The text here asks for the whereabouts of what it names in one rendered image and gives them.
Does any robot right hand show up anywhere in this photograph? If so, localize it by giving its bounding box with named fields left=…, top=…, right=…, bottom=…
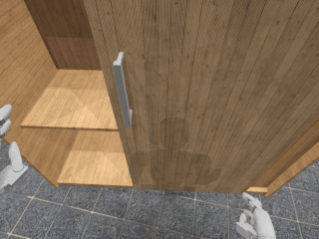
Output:
left=236, top=192, right=276, bottom=239

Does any wardrobe door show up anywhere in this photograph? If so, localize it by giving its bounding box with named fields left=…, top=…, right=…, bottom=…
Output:
left=251, top=116, right=319, bottom=188
left=83, top=0, right=319, bottom=194

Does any robot left hand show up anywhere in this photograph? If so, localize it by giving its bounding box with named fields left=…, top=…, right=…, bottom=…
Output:
left=0, top=104, right=28, bottom=196

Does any handle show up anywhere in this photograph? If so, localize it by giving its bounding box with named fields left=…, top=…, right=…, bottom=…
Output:
left=113, top=52, right=133, bottom=127

